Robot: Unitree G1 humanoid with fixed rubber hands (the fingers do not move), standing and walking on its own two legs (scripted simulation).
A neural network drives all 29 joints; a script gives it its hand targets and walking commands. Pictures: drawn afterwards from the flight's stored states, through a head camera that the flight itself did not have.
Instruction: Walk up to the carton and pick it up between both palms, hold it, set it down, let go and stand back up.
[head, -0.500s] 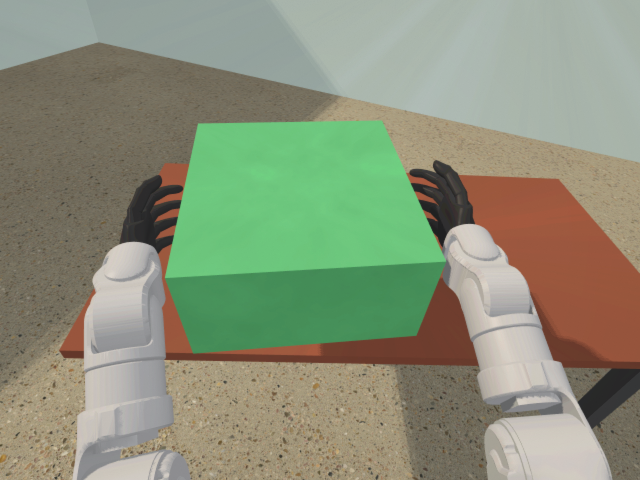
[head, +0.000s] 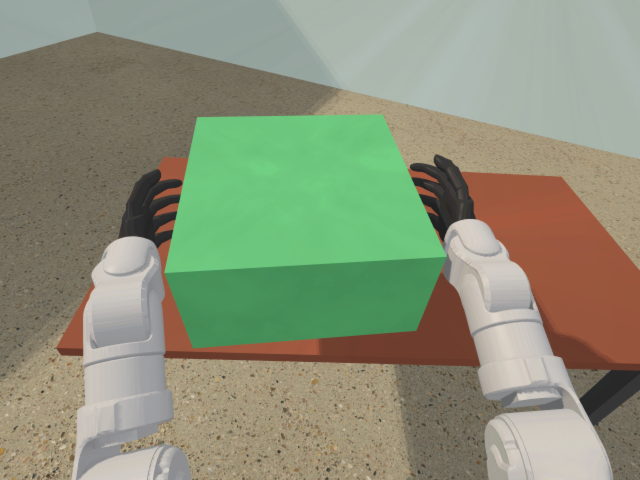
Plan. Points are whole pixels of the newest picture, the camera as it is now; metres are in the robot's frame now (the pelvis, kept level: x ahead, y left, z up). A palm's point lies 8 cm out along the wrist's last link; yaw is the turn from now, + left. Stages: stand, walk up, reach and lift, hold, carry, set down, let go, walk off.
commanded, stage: hold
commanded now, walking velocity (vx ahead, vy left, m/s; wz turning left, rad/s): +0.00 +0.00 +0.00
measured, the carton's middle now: (299, 216) +0.43 +0.01 +0.14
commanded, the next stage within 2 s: none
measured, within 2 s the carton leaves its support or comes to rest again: neither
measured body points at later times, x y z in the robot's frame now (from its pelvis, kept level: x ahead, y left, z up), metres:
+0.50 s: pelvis +0.00 +0.00 +0.00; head -0.03 +0.02 +0.45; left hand +0.37 +0.19 +0.17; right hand +0.38 -0.18 +0.18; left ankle +0.00 +0.11 -0.75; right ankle +0.02 -0.11 -0.75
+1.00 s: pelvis +0.00 +0.00 +0.00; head -0.04 +0.02 +0.45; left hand +0.37 +0.19 +0.17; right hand +0.37 -0.18 +0.19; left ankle +0.00 +0.11 -0.75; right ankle +0.02 -0.11 -0.75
